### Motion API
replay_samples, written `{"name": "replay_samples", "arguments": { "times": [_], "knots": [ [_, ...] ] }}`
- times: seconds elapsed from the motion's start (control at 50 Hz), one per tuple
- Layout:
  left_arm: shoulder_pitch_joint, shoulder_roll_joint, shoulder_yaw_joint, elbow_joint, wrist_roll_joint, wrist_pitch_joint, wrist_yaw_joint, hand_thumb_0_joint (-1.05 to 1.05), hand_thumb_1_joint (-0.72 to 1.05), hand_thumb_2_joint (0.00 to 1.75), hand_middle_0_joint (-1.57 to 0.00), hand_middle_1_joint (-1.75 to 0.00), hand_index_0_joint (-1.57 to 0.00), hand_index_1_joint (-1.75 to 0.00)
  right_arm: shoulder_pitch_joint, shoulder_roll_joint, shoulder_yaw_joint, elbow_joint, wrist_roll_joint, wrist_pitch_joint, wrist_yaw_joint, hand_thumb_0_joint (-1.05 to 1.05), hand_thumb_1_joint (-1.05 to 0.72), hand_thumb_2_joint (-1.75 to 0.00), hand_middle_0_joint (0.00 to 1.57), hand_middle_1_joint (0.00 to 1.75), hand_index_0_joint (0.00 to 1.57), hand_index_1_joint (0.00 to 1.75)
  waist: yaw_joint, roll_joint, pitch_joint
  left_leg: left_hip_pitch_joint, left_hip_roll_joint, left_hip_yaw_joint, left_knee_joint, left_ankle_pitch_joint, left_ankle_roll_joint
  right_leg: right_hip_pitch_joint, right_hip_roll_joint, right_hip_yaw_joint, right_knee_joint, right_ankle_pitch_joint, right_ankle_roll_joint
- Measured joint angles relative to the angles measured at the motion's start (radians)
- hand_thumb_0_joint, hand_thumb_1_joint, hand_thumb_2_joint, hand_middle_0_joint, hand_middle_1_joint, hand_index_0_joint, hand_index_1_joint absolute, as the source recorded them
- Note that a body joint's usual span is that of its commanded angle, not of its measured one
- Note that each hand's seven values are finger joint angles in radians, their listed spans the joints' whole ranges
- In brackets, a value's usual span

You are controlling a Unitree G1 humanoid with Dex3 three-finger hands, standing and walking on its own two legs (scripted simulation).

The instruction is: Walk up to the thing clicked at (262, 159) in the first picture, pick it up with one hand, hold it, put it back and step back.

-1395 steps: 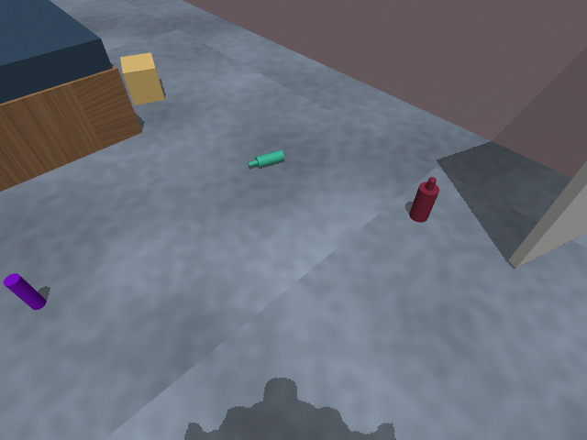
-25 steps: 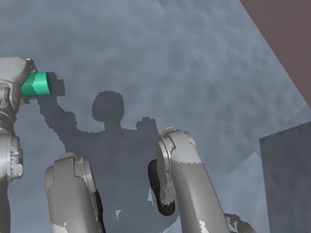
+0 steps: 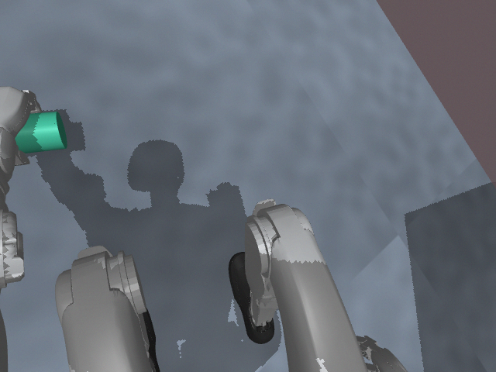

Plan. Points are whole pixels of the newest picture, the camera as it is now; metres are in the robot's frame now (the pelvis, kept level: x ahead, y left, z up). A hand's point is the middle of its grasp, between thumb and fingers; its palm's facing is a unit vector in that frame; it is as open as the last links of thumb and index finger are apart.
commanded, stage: lower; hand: left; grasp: from above
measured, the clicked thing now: out of the picture +0.52 +0.29 -0.19
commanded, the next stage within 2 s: rest in 0.24 s
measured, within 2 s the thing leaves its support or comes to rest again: rests again in 1.96 s
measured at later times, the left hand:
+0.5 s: hand (25, 147) +0.51 +0.26 -0.22, palm faces -0.48 -0.05 -0.88, open 8.9 cm
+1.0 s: hand (34, 152) +0.51 +0.25 -0.25, palm faces -0.48 -0.07 -0.87, open 8.9 cm
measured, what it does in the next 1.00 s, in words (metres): stands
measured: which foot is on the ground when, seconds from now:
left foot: down 0.00-1.00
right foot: down 0.00-1.00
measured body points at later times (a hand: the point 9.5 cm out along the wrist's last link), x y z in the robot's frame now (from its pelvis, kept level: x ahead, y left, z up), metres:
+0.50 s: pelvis +0.00 +0.00 -0.02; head +0.27 +0.09 +0.33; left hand +0.53 +0.26 -0.17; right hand +0.01 -0.26 -0.09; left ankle +0.07 +0.12 -0.30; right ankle +0.11 -0.13 -0.30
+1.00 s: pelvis +0.00 +0.01 -0.02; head +0.29 +0.10 +0.31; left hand +0.53 +0.25 -0.20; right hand +0.01 -0.26 -0.08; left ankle +0.07 +0.12 -0.30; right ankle +0.11 -0.13 -0.30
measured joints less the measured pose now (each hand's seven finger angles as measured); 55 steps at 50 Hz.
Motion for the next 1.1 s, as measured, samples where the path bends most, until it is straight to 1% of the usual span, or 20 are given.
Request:
{"name": "replay_samples", "arguments": {
  "times": [0.06, 0.26, 0.32, 0.36, 0.52, 0.6, 0.72, 0.84, 0.9, 0.98, 1.04, 1.1],
  "knots": [
    [-0.008, 0.007, -0.006, 0.024, 0.002, 0.000, 0.003, 0.00, 0.13, 0.46, -0.76, -0.57, -0.77, -0.53, -0.003, -0.001, 0.010, -0.001, -0.004, -0.005, 0.001, 0.00, -0.91, -0.90, 0.21, 0.30, 0.21, 0.30, -0.007, -0.006, 0.008, -0.001, 0.000, -0.002, 0.006, -0.001, 0.001, 0.000, 0.001, -0.002, 0.004, 0.000, 0.001],
    [-0.011, 0.049, 0.024, 0.045, 0.036, -0.020, 0.040, 0.00, 0.13, 0.46, -0.75, -0.58, -0.77, -0.54, 0.008, -0.014, 0.031, -0.020, -0.026, -0.032, 0.011, 0.00, -0.91, -0.90, 0.21, 0.30, 0.21, 0.30, -0.029, -0.022, 0.048, -0.029, -0.003, -0.018, 0.048, -0.002, 0.000, -0.020, 0.003, -0.013, 0.033, 0.003, 0.002],
    [-0.008, 0.059, 0.031, 0.043, 0.041, -0.018, 0.054, 0.00, 0.13, 0.46, -0.75, -0.59, -0.77, -0.55, 0.014, -0.016, 0.037, -0.022, -0.032, -0.039, 0.016, 0.00, -0.91, -0.90, 0.21, 0.30, 0.21, 0.30, -0.033, -0.027, 0.056, -0.036, -0.003, -0.023, 0.059, -0.004, -0.001, -0.026, 0.005, -0.017, 0.041, 0.003, 0.004],
    [-0.003, 0.063, 0.038, 0.040, 0.041, -0.016, 0.063, 0.00, 0.13, 0.46, -0.75, -0.59, -0.77, -0.55, 0.017, -0.016, 0.041, -0.023, -0.033, -0.041, 0.019, 0.00, -0.91, -0.90, 0.21, 0.30, 0.21, 0.30, -0.035, -0.027, 0.057, -0.041, -0.003, -0.027, 0.065, -0.006, -0.001, -0.030, 0.006, -0.020, 0.044, 0.003, 0.006],
    [-0.008, 0.077, 0.034, 0.081, 0.036, -0.003, 0.082, 0.00, 0.14, 0.47, -0.73, -0.59, -0.75, -0.55, 0.011, -0.017, 0.063, -0.024, -0.038, -0.052, 0.024, 0.00, -0.90, -0.89, 0.21, 0.30, 0.21, 0.30, -0.047, -0.033, 0.066, -0.044, -0.001, -0.036, 0.079, -0.016, 0.001, -0.031, 0.010, -0.028, 0.049, -0.002, 0.008],
    [-0.013, 0.094, 0.039, 0.089, 0.042, -0.008, 0.085, 0.00, 0.14, 0.48, -0.73, -0.59, -0.74, -0.55, 0.005, -0.023, 0.075, -0.035, -0.044, -0.066, 0.026, 0.00, -0.90, -0.89, 0.21, 0.30, 0.21, 0.30, -0.054, -0.042, 0.084, -0.044, -0.001, -0.043, 0.087, -0.018, 0.001, -0.026, 0.012, -0.034, 0.051, -0.001, 0.008],
    [-0.014, 0.117, 0.049, 0.088, 0.053, -0.013, 0.103, 0.00, 0.15, 0.46, -0.73, -0.59, -0.74, -0.55, 0.002, -0.034, 0.087, -0.052, -0.055, -0.082, 0.032, 0.00, -0.90, -0.89, 0.21, 0.30, 0.21, 0.30, -0.063, -0.057, 0.106, -0.045, 0.000, -0.052, 0.097, -0.020, 0.001, -0.024, 0.015, -0.041, 0.054, 0.001, 0.008],
    [-0.010, 0.136, 0.051, 0.094, 0.057, -0.009, 0.122, 0.00, 0.15, 0.45, -0.73, -0.58, -0.75, -0.54, -0.005, -0.043, 0.098, -0.057, -0.062, -0.096, 0.041, 0.00, -0.90, -0.89, 0.21, 0.30, 0.21, 0.30, -0.069, -0.069, 0.117, -0.043, 0.002, -0.063, 0.106, -0.027, 0.001, -0.020, 0.019, -0.050, 0.055, 0.000, 0.011],
    [-0.014, 0.138, 0.047, 0.106, 0.050, -0.004, 0.135, 0.00, 0.16, 0.44, -0.73, -0.57, -0.75, -0.53, -0.007, -0.045, 0.103, -0.055, -0.066, -0.099, 0.047, 0.00, -0.90, -0.89, 0.21, 0.30, 0.21, 0.30, -0.072, -0.074, 0.120, -0.042, 0.002, -0.064, 0.109, -0.029, 0.001, -0.018, 0.019, -0.051, 0.055, -0.002, 0.012],
    [-0.019, 0.148, 0.044, 0.123, 0.048, -0.001, 0.139, 0.00, 0.16, 0.44, -0.73, -0.56, -0.75, -0.52, -0.012, -0.049, 0.112, -0.061, -0.068, -0.107, 0.053, 0.00, -0.90, -0.90, 0.21, 0.30, 0.21, 0.30, -0.078, -0.078, 0.128, -0.041, 0.002, -0.068, 0.112, -0.030, 0.002, -0.014, 0.020, -0.055, 0.055, -0.001, 0.011],
    [-0.018, 0.163, 0.064, 0.130, 0.050, -0.005, 0.143, 0.00, 0.16, 0.43, -0.74, -0.56, -0.76, -0.52, -0.015, -0.054, 0.119, -0.072, -0.071, -0.114, 0.058, 0.00, -0.90, -0.90, 0.21, 0.30, 0.21, 0.30, -0.084, -0.080, 0.139, -0.040, 0.001, -0.073, 0.116, -0.030, 0.002, -0.011, 0.021, -0.059, 0.054, 0.000, 0.012],
    [-0.021, 0.172, 0.056, 0.129, 0.051, -0.006, 0.144, 0.00, 0.17, 0.41, -0.74, -0.55, -0.76, -0.51, -0.016, -0.057, 0.124, -0.077, -0.074, -0.119, 0.062, 0.00, -0.90, -0.90, 0.21, 0.30, 0.21, 0.30, -0.086, -0.085, 0.148, -0.039, 0.002, -0.075, 0.117, -0.029, 0.003, -0.009, 0.022, -0.060, 0.053, 0.003, 0.014]
  ]
}}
